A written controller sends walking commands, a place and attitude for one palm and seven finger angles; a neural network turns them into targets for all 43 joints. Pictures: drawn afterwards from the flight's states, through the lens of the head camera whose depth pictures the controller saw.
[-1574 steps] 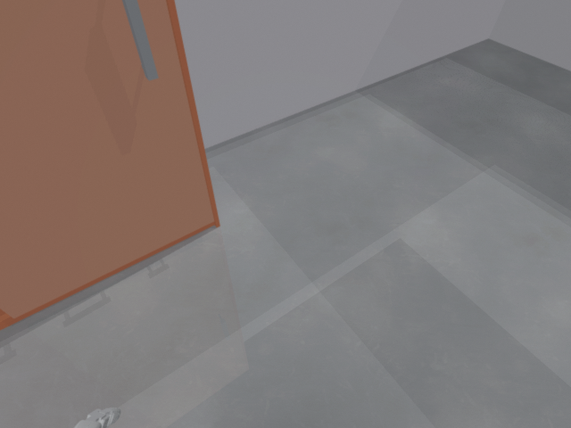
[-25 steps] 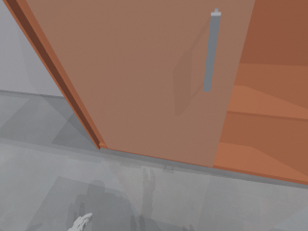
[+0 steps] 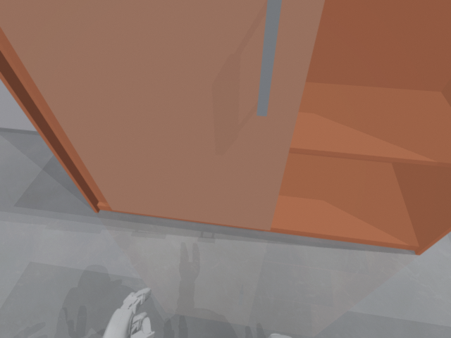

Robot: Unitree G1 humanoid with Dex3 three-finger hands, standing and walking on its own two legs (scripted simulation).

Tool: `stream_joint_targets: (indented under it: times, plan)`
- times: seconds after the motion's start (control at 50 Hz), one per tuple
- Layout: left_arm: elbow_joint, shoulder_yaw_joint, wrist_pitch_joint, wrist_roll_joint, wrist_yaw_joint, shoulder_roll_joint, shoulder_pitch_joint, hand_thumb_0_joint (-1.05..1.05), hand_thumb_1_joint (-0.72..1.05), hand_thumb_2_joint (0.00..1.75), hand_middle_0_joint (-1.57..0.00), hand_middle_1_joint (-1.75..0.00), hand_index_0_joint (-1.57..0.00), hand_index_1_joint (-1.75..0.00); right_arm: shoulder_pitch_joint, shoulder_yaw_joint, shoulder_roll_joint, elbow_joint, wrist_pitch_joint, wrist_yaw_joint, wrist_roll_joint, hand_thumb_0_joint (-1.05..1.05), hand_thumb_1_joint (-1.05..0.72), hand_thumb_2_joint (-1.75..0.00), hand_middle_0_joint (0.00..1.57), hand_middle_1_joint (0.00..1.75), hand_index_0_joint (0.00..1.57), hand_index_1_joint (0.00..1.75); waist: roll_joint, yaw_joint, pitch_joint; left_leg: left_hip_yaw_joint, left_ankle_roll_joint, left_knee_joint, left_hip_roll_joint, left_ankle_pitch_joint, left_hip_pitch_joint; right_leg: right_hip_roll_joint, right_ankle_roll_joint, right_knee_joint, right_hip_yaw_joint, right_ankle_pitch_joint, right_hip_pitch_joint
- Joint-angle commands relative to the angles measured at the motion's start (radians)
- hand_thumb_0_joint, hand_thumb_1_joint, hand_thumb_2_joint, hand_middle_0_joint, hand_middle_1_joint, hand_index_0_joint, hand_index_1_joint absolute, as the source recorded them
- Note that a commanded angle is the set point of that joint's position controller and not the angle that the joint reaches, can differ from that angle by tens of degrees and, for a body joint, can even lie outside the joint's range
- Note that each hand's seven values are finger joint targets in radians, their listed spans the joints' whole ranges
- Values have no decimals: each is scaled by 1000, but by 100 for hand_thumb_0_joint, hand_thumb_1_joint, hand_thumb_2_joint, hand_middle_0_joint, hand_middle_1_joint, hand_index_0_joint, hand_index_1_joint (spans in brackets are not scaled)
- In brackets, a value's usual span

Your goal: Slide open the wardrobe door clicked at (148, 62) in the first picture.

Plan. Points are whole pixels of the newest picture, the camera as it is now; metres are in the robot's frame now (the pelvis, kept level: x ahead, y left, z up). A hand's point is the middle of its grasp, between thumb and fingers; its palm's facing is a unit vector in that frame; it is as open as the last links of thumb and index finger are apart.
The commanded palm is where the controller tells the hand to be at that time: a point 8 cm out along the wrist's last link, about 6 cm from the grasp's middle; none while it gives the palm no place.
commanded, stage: stop stepping back and stand still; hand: right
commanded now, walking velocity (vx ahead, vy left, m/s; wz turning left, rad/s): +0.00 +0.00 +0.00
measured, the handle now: (267, 58) +0.67 -0.08 +0.16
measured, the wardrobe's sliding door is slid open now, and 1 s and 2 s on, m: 0.68 0.68 0.68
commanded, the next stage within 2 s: let the arm hang, fingers relaxed in 0.56 s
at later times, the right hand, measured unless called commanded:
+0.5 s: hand (426, 206) +0.27 -0.26 +0.17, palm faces +0.34 +0.77 -0.54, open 7.4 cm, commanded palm +0.19 -0.30 +0.19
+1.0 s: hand out of the picture +0.06 -0.19 -0.16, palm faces +0.05 +0.98 -0.18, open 7.0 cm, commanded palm none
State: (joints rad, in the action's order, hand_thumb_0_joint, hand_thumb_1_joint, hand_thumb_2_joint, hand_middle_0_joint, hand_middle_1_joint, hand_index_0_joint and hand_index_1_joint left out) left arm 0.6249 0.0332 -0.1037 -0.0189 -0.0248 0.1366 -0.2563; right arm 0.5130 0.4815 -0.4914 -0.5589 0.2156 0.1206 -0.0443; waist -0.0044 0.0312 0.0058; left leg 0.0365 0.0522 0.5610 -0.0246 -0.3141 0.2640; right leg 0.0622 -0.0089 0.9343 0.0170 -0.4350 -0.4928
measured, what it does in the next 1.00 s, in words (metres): stands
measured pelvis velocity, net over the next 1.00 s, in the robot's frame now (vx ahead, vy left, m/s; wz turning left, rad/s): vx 0.01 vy -0.01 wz -0.05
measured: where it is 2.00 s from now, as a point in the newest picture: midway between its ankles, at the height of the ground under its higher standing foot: outside the picture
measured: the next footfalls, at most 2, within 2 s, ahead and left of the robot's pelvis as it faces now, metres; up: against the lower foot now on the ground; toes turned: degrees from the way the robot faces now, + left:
none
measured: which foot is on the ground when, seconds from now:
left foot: down 0.00-1.00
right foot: down 0.00-1.00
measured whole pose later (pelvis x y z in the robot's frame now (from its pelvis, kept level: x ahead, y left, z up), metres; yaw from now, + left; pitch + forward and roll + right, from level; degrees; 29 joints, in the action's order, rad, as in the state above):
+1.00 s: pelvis +0.01 -0.01 +0.01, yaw -3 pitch +1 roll +0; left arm 0.94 0.01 0.03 -0.03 -0.01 0.21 -0.21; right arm 0.25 0.01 -0.19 0.93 -0.04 0.02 0.01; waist 0.03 -0.01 0.05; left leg 0.05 -0.02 0.52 0.03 -0.33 0.20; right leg 0.02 0.00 0.55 -0.02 -0.27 -0.29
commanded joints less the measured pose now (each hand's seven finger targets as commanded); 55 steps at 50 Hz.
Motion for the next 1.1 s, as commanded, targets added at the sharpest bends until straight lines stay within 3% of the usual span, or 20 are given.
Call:
stream_joint_targets:
  times: [0.0,0.04,0.08,0.1,0.12,0.16,0.2,0.26,0.32,0.38,0.48,0.62,0.64,0.68,0.7,0.72,0.78,0.86,0.96,1.08]
  plan:
    - [-119,-78,-64,22,-40,167,131,0,90,90,-20,-30,-20,-30,-175,25,-75,-88,8,34,-7,0,-90,-90,20,30,20,30,218,-44,-19,-321,129,-228,276,16,36,14,24,-105,4,8,74]
    - [-95,-64,-69,15,-57,157,124,0,90,90,-20,-30,-20,-30,-166,4,-63,-98,25,44,1,0,-90,-90,20,30,20,30,51,-60,-61,-142,50,-86,179,151,10,-51,28,-414,-85,182,277]
    - [-129,-87,-87,20,-59,196,139,0,90,90,-20,-30,-20,-30,-200,20,-90,-201,51,53,5,0,-90,-90,20,30,20,30,-136,-32,-108,-39,-53,78,64,153,70,122,88,-520,150,483,427]
    - [-145,-94,-92,29,-55,208,139,0,90,90,-20,-30,-20,-30,-208,26,-110,-230,60,51,10,0,-90,-90,20,30,20,30,-146,-23,-120,-20,-70,104,35,64,84,173,105,-532,209,587,448]
    - [-129,-80,-96,20,-51,170,111,0,90,90,-20,-30,-20,-30,-147,52,-120,-204,58,52,10,0,-90,-90,20,30,20,30,-190,-38,-101,0,-71,108,14,58,98,156,122,-519,232,759,460]
    - [-131,-80,-103,14,-30,177,122,0,90,90,-20,-30,-20,-30,-137,58,-124,-270,64,47,17,0,-90,-90,20,30,20,30,-275,-33,-90,6,-64,51,17,4,51,144,93,-509,171,857,449]
    - [-148,-89,-102,25,-20,192,113,0,90,90,-20,-30,-20,-30,-21,99,-131,-235,67,51,16,0,-90,-90,20,30,20,30,-204,-20,-105,11,-54,-93,18,196,-89,93,66,-447,69,777,375]
    - [-168,-94,-74,33,-13,184,97,0,90,90,-20,-30,-20,-30,67,110,-109,-164,77,50,-4,0,-90,-90,20,30,20,30,-38,-41,-187,-90,-15,-81,107,656,-263,17,21,-347,-33,674,274]
    - [-170,-90,-51,34,-20,179,92,0,90,90,-20,-30,-20,-30,111,117,-111,-96,72,52,-17,0,-90,-90,20,30,20,30,5,-47,-214,-105,-18,-48,144,815,-292,2,21,-361,-58,649,259]
    - [-175,-88,-36,33,-32,180,107,0,90,90,-20,-30,-20,-30,99,114,-117,-103,71,48,-20,0,-90,-90,20,30,20,30,-19,-41,-212,-61,-50,-53,109,713,-225,23,35,-410,-44,715,335]
    - [-180,-90,-25,35,-44,186,114,0,90,90,-20,-30,-20,-30,68,87,-113,-113,57,48,-14,0,-90,-90,20,30,20,30,21,-40,-202,-70,-50,-72,115,742,-213,19,33,-384,-55,707,335]
    - [-178,-89,-28,32,-56,182,117,0,90,90,-20,-30,-20,-30,45,80,-116,-132,57,56,-9,0,-90,-90,20,30,20,30,-14,-36,-194,-72,-49,-87,115,693,-209,11,29,-406,-51,680,340]
    - [8,-124,-47,42,37,379,189,0,90,90,-20,-30,-20,-30,-66,-373,35,629,-119,-85,73,0,-90,-90,20,30,20,30,-30,-77,-113,-28,-30,56,203,801,-66,41,33,-274,-15,746,254]
    - [22,-120,22,23,36,312,99,0,90,90,-20,-30,-20,-30,-98,-375,93,720,-192,-115,71,0,-90,-90,20,30,20,30,-24,-49,-146,-32,-36,9,160,336,-14,71,50,-350,31,459,202]
    - [27,-108,40,14,36,296,106,0,90,90,-20,-30,-20,-30,-144,-385,91,785,-194,-120,75,0,-90,-90,20,30,20,30,61,-39,-106,-34,-39,-7,145,221,4,76,58,-368,55,386,160]
    - [24,-94,52,5,34,284,99,0,90,90,-20,-30,-20,-30,-168,-396,97,841,-196,-124,73,0,-90,-90,20,30,20,30,118,-36,-85,-37,-38,-42,150,167,2,69,64,-378,69,335,134]
    - [70,-86,75,-10,26,271,87,0,90,90,-20,-30,-20,-30,-260,-414,85,1034,-201,-116,71,0,-90,-90,20,30,20,30,220,-47,-92,-59,-21,-33,172,369,-42,23,46,-355,37,487,181]
    - [167,-62,97,-16,16,239,100,0,90,90,-20,-30,-20,-30,-292,-443,112,1266,-223,-104,59,0,-90,-90,20,30,20,30,-29,-33,-56,-53,-47,-58,129,253,-80,30,46,-462,51,517,220]
    - [278,-59,104,-10,-1,184,72,0,90,90,-20,-30,-20,-30,-244,-437,172,1459,-219,-102,58,0,-90,-90,20,30,20,30,-135,-34,-50,-68,-34,-164,126,159,-93,23,42,-500,29,343,262]
    - [361,-66,113,-3,-8,165,6,0,90,90,-20,-30,-20,-30,-224,-454,194,1576,-218,-102,55,0,-90,-90,20,30,20,30,-64,-43,9,-52,-32,-211,112,78,-61,36,47,-547,51,238,257]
